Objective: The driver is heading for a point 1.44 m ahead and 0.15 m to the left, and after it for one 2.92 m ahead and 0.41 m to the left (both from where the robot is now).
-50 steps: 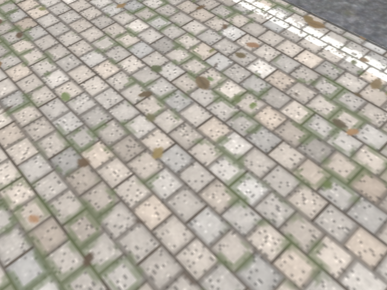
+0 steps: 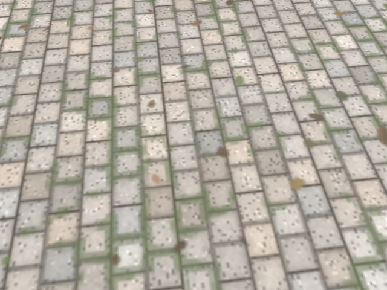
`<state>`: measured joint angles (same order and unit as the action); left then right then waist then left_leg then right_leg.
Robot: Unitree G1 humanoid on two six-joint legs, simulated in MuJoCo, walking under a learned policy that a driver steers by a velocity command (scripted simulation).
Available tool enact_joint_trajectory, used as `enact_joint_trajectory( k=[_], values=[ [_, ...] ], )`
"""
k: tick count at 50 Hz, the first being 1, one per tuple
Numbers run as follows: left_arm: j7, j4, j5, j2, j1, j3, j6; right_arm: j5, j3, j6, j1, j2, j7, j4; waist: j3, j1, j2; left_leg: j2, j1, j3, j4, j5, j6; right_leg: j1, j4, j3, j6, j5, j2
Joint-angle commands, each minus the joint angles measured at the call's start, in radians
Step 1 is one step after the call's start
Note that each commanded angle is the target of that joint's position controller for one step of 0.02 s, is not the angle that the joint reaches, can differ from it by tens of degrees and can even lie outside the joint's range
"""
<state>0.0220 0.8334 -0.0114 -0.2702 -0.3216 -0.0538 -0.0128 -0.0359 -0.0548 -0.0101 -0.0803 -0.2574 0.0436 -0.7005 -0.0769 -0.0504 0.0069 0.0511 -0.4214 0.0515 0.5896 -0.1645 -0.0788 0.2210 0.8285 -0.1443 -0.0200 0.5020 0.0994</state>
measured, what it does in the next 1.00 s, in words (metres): steps on the spot, turning left: right foot, then left foot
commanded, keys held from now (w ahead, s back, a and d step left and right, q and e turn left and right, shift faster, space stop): q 0.34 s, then no key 0.60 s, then w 0.06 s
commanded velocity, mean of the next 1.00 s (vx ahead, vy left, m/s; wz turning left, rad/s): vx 0.02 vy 0.00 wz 0.34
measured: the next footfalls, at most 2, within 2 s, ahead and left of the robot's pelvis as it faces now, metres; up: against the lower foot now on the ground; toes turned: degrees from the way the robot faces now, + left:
right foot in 0.42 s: +0.12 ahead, -0.11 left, +0.00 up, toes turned +17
left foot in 0.78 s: +0.02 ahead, +0.08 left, +0.00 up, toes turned +14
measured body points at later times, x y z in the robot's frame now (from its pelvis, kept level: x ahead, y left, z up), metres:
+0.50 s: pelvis +0.05 -0.03 +0.02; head +0.08 -0.05 +0.46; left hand +0.11 +0.26 -0.08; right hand +0.23 -0.27 -0.11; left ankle +0.04 +0.08 -0.69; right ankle +0.08 -0.12 -0.72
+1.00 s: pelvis +0.04 -0.02 +0.02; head +0.04 -0.01 +0.47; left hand +0.03 +0.25 -0.11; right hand +0.22 -0.23 -0.10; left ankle -0.02 +0.07 -0.72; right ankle +0.08 -0.12 -0.72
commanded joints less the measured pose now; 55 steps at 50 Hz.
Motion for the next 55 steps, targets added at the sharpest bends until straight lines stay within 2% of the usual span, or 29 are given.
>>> enact_joint_trajectory(
  k=[1, 2, 3, 4, 5, 7, 11, 14, 17, 20, 21, 22, 23, 24, 26, 29, 33, 35, 37, 38, 39, 40, 41, 42, 45, 47, 49, 52, 55],
  values=[
    [0.0, -0.122, -0.019, -0.108, 0.013, -0.02, 0.015, 0.056, -0.082, 0.002, -0.286, -0.259, -0.028, 0.017, 0.345, 0.136, -0.083, -0.43, 0.554, -0.539, -0.181, 0.653, -0.302, 0.397, 0.513, 0.166, -0.009, 0.134, -0.052],
    [-0.002, -0.131, -0.006, -0.087, 0.051, -0.013, 0.014, 0.05, -0.066, -0.003, -0.215, -0.208, -0.036, 0.021, 0.236, 0.114, -0.103, -0.383, 0.44, -0.474, -0.207, 0.54, -0.292, 0.416, 0.496, 0.168, -0.008, 0.068, -0.044],
    [0.001, -0.121, -0.006, -0.093, 0.068, -0.013, 0.012, 0.036, -0.049, -0.01, -0.144, -0.156, -0.044, 0.026, 0.138, 0.077, -0.064, -0.299, 0.324, -0.396, -0.247, 0.442, -0.229, 0.398, 0.404, 0.181, -0.009, -0.01, -0.017],
    [0.002, -0.124, -0.017, -0.104, 0.06, -0.017, 0.019, 0.035, -0.042, -0.014, -0.099, -0.137, -0.051, 0.035, 0.11, 0.046, -0.094, -0.242, 0.249, -0.354, -0.261, 0.395, -0.191, 0.352, 0.332, 0.182, -0.011, -0.051, -0.011],
    [-0.001, -0.108, -0.026, -0.106, 0.023, -0.017, 0.029, 0.027, -0.038, -0.014, -0.08, -0.127, -0.05, 0.039, 0.121, 0.029, -0.098, -0.208, 0.21, -0.32, -0.26, 0.431, -0.178, 0.302, 0.316, 0.165, -0.013, -0.077, -0.027],
    [-0.005, -0.108, -0.022, -0.093, -0.002, -0.014, 0.043, 0.022, -0.045, -0.007, -0.098, -0.151, -0.042, 0.037, 0.16, 0.02, -0.08, -0.195, 0.191, -0.317, -0.256, 0.433, -0.178, 0.265, 0.268, 0.16, -0.016, -0.091, -0.052],
    [-0.001, -0.15, -0.018, -0.078, 0.077, -0.007, 0.055, 0.018, -0.056, -0.013, -0.129, -0.175, -0.039, 0.034, 0.145, 0.051, -0.115, -0.189, 0.171, -0.397, -0.292, 0.151, -0.177, 0.28, 0.136, 0.175, -0.019, -0.118, -0.07],
    [0.0, -0.177, -0.014, -0.077, 0.13, -0.003, 0.052, 0.012, -0.061, -0.022, -0.143, -0.18, -0.035, 0.037, 0.127, 0.07, -0.124, -0.178, 0.154, -0.451, -0.289, 0.03, -0.167, 0.256, 0.046, 0.183, -0.014, -0.128, -0.092],
    [0.006, -0.195, -0.003, -0.076, 0.137, 0.0, 0.041, 0.007, -0.066, -0.027, -0.143, -0.188, -0.029, 0.042, 0.13, 0.074, -0.133, -0.174, 0.155, -0.506, -0.251, 0.093, -0.152, 0.186, -0.058, 0.183, 0.0, -0.1, -0.127],
    [0.017, -0.179, 0.003, -0.064, 0.047, 0.005, 0.026, 0.019, -0.06, -0.031, -0.106, -0.171, -0.032, 0.046, 0.143, 0.026, -0.136, -0.142, 0.128, -0.513, -0.184, 0.159, -0.088, 0.007, -0.321, 0.161, 0.03, -0.192, -0.145],
    [0.024, -0.177, -0.006, -0.08, 0.027, 0.002, 0.017, 0.028, -0.051, -0.029, -0.113, -0.148, -0.039, 0.045, 0.138, 0.016, -0.1, -0.104, 0.077, -0.495, -0.141, 0.068, -0.038, -0.078, -0.455, 0.198, 0.044, -0.245, -0.102],
    [0.031, -0.196, -0.026, -0.15, 0.044, -0.007, 0.011, 0.032, -0.033, -0.025, -0.164, -0.078, -0.043, 0.05, 0.144, 0.05, 0.097, -0.009, 0.001, -0.374, 0.029, -0.182, 0.023, -0.129, -0.589, 0.426, 0.091, -0.175, 0.125],
    [0.022, -0.213, -0.028, -0.234, 0.104, -0.026, 0.016, 0.025, -0.041, -0.023, -0.151, -0.105, -0.05, 0.068, 0.082, 0.056, 0.268, 0.152, -0.117, -0.176, 0.182, -0.398, 0.051, -0.041, -0.626, 0.66, 0.216, -0.325, 0.288],
    [0.014, -0.21, -0.023, -0.184, 0.09, -0.019, 0.016, -0.002, -0.055, -0.024, -0.159, -0.16, -0.051, 0.05, 0.08, 0.055, 0.153, 0.089, -0.068, -0.21, 0.356, -0.407, 0.062, 0.007, -0.597, 0.62, 0.27, -0.419, 0.285],
    [0.006, -0.216, -0.012, -0.106, 0.171, 0.004, 0.011, 0.013, -0.056, -0.031, -0.2, -0.144, -0.04, 0.007, 0.065, 0.104, 0.081, 0.079, -0.028, -0.215, 0.461, -0.299, 0.079, 0.029, -0.554, 0.432, 0.229, -0.524, 0.161],
    [0.008, -0.205, -0.01, -0.094, 0.16, 0.006, 0.005, 0.018, -0.043, -0.042, -0.201, -0.119, -0.03, -0.011, 0.103, 0.086, 0.133, 0.08, -0.027, -0.182, 0.459, -0.266, 0.113, -0.066, -0.504, 0.313, 0.21, -0.726, 0.094],
    [0.004, -0.165, -0.008, -0.099, 0.098, 0.004, 0.005, 0.028, -0.011, -0.053, -0.129, -0.071, -0.033, -0.006, 0.121, 0.037, 0.156, 0.031, 0.052, -0.128, 0.184, -0.301, 0.125, -0.149, -0.467, 0.301, 0.214, -0.725, 0.095],
    [-0.003, -0.145, -0.013, -0.122, 0.075, -0.003, 0.014, 0.035, -0.003, -0.055, -0.117, -0.072, -0.04, -0.014, 0.121, 0.02, 0.188, 0.025, 0.126, -0.073, 0.047, -0.316, 0.111, -0.145, -0.45, 0.314, 0.219, -0.74, 0.092],
    [-0.008, -0.125, -0.007, -0.131, 0.075, -0.008, 0.023, 0.038, 0.004, -0.047, -0.153, -0.066, -0.048, -0.04, 0.116, 0.048, 0.173, 0.023, 0.219, -0.047, -0.168, -0.166, 0.088, -0.125, -0.408, 0.311, 0.197, -0.778, 0.079],
    [-0.008, -0.117, -0.002, -0.128, 0.074, -0.008, 0.024, 0.032, 0.008, -0.036, -0.171, -0.068, -0.053, -0.054, 0.117, 0.063, 0.144, -0.001, 0.312, -0.072, -0.3, -0.002, 0.074, -0.076, -0.392, 0.307, 0.161, -0.76, 0.074],
    [-0.01, -0.12, -0.001, -0.107, 0.06, -0.002, 0.017, 0.018, 0.007, -0.022, -0.165, -0.103, -0.06, -0.055, 0.145, 0.051, 0.093, -0.076, 0.414, -0.167, -0.325, 0.067, 0.055, -0.006, -0.386, 0.307, 0.112, -0.655, 0.064],
    [-0.018, -0.142, 0.004, -0.068, 0.043, 0.008, 0.008, 0.006, -0.004, -0.01, -0.137, -0.179, -0.066, -0.049, 0.155, 0.005, -0.068, -0.212, 0.438, -0.31, -0.272, 0.248, 0.011, 0.061, -0.354, 0.23, 0.07, -0.477, -0.016],
    [-0.014, -0.117, 0.006, -0.042, 0.056, 0.019, 0.016, 0.021, 0.011, -0.003, -0.092, -0.125, -0.063, -0.059, 0.128, 0.006, -0.123, -0.244, 0.293, -0.301, -0.25, 0.274, -0.035, -0.041, -0.431, 0.193, 0.054, -0.277, -0.054],
    [-0.011, -0.103, -0.003, -0.06, 0.079, 0.016, 0.021, 0.023, 0.023, 0.003, -0.062, -0.089, -0.06, -0.056, 0.092, 0.012, -0.115, -0.205, 0.261, -0.281, -0.258, 0.175, -0.018, -0.067, -0.445, 0.199, 0.047, -0.3, -0.055],
    [-0.016, -0.071, -0.005, -0.095, 0.093, 0.003, 0.019, 0.025, 0.026, 0.012, -0.106, -0.102, -0.073, -0.101, 0.057, 0.037, -0.111, -0.14, 0.246, -0.238, -0.269, 0.106, 0.02, -0.089, -0.448, 0.213, 0.052, -0.431, -0.039],
    [-0.014, -0.04, -0.002, -0.082, 0.074, 0.008, 0.014, 0.028, 0.028, 0.015, -0.126, -0.1, -0.075, -0.128, 0.058, 0.037, -0.078, -0.133, 0.27, -0.225, -0.264, 0.112, 0.021, -0.079, -0.462, 0.216, 0.052, -0.443, -0.031],
    [-0.015, -0.012, -0.007, -0.075, 0.068, 0.007, 0.016, 0.025, 0.021, 0.009, -0.157, -0.114, -0.075, -0.156, 0.06, 0.049, -0.078, -0.12, 0.271, -0.243, -0.29, -0.194, -0.012, -0.05, -0.409, 0.169, 0.056, -0.22, -0.082],
    [-0.028, -0.031, -0.025, -0.062, 0.123, 0.006, 0.022, 0.016, -0.005, -0.005, -0.21, -0.179, -0.065, -0.174, -0.087, 0.09, -0.16, -0.248, 0.216, -0.45, -0.435, -0.672, -0.125, 0.181, -0.221, 0.084, 0.072, -0.033, -0.138],
    [-0.038, -0.051, -0.02, -0.067, 0.146, 0.001, -0.003, 0.011, -0.011, 0.015, -0.209, -0.165, -0.059, -0.181, -0.11, 0.087, -0.148, -0.321, 0.254, -0.522, -0.479, -0.56, -0.18, 0.272, -0.114, 0.123, 0.094, -0.051, -0.079]
  ],
)
Velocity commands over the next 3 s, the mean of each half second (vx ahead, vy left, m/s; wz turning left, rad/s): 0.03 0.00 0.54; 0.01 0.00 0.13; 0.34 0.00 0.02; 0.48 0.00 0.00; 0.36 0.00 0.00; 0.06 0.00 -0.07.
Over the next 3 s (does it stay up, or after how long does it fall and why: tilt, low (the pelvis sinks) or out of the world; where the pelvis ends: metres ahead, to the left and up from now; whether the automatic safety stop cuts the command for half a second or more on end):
stays up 0.74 0.19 0.02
